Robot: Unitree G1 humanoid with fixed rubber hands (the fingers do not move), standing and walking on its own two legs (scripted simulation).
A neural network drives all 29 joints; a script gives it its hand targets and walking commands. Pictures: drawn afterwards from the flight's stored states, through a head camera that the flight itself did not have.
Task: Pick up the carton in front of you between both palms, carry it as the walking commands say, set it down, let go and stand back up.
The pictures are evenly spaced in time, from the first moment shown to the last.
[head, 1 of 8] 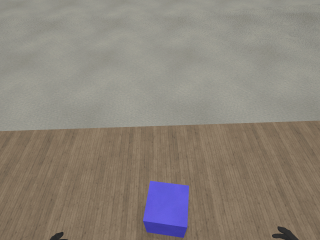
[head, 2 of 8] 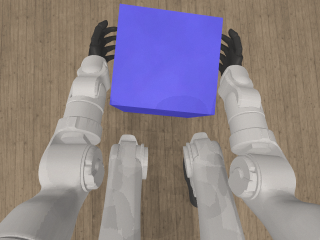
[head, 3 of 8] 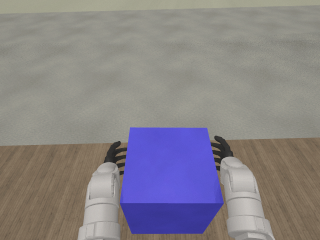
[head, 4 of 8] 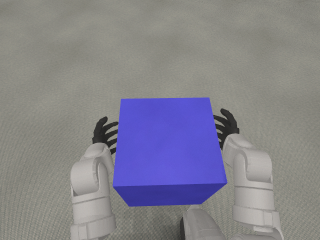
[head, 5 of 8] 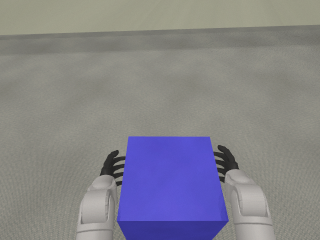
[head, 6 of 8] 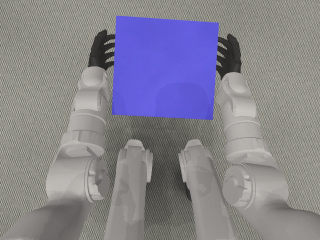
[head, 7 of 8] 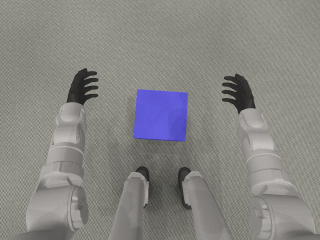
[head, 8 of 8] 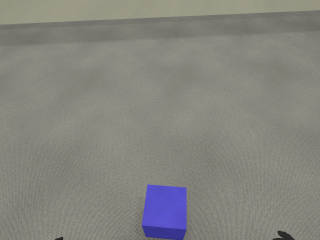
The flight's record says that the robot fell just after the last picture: no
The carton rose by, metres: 0.69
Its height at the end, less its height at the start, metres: -0.07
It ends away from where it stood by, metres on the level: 2.56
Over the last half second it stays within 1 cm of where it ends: yes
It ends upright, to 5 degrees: yes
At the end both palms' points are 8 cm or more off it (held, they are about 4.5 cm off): yes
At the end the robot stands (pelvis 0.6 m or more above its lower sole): yes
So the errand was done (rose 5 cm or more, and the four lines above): yes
